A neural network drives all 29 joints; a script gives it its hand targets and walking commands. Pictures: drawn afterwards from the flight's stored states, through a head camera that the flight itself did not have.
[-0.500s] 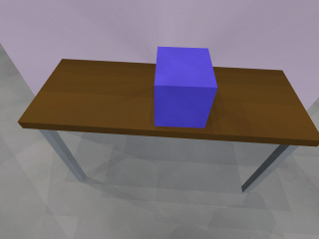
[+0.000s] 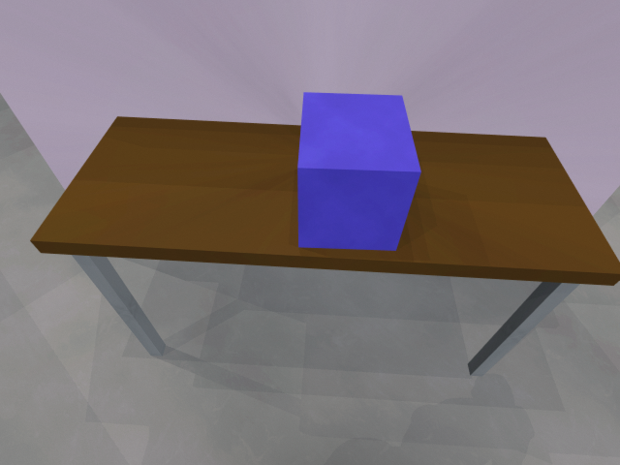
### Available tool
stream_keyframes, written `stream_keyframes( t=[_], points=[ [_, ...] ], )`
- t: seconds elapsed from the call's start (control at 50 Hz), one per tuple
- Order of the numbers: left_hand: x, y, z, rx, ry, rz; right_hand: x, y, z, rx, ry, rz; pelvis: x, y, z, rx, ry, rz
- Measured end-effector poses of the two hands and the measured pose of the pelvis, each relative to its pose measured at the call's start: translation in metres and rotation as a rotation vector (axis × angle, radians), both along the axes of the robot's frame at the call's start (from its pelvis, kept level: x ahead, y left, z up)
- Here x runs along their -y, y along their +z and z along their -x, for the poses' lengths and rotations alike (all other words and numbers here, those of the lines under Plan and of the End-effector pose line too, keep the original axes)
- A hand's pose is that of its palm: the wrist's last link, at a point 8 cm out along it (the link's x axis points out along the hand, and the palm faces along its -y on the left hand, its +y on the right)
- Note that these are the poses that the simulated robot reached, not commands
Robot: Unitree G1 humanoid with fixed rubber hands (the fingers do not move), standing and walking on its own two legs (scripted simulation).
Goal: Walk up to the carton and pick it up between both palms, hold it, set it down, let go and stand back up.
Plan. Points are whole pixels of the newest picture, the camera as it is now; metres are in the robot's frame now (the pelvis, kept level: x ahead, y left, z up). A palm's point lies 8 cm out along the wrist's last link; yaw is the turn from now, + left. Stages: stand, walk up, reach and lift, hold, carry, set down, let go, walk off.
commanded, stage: stand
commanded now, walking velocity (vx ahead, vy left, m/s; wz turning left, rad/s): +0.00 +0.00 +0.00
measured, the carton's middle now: (350, 171) +0.64 -0.07 -0.01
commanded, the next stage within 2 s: walk up in 1.58 s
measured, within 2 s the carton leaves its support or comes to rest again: neither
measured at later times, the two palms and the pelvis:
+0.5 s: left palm out of the picture -0.04 +0.18 -0.15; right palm out of the picture -0.02 -0.20 -0.15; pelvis +0.00 -0.01 +0.00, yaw +0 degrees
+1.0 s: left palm out of the picture -0.04 +0.17 -0.15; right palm out of the picture -0.02 -0.21 -0.15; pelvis +0.01 -0.01 +0.00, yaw +0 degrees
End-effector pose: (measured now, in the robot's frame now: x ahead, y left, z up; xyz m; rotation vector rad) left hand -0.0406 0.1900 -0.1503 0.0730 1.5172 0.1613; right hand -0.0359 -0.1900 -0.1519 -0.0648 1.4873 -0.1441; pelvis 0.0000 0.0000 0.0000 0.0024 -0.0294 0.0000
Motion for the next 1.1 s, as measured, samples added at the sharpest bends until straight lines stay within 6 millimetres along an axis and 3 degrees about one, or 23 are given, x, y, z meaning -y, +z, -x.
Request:
stream_keyframes(
  t=[0.18,0.32,0.54,0.76,1.1],
  points=[
    [0.001,0.001,-0.006,0.021,0.006,0.001,0.012,0.003,-0.01,0.024,0.007,0.024,0.001,0.002,-0.001,-0.003,0.002,-0.004],
    [0.006,0.002,0.0,0.002,0.015,0.004,0.013,0.002,-0.021,0.06,0.013,0.015,0.004,0.002,-0.004,-0.008,0.006,-0.002],
    [0.012,0.003,0.003,-0.014,0.006,0.011,0.012,0.0,-0.013,0.016,0.009,0.003,0.008,0.001,-0.005,-0.011,0.005,-0.002],
    [0.009,0.003,-0.009,0.031,0.025,-0.007,0.013,0.0,-0.011,0.005,0.03,-0.003,0.012,0.002,-0.004,-0.004,0.01,-0.003],
    [0.019,0.002,0.005,-0.01,0.025,0.013,0.025,0.002,-0.013,0.033,0.02,0.02,0.014,0.002,-0.004,0.006,0.007,0.001]
  ],
)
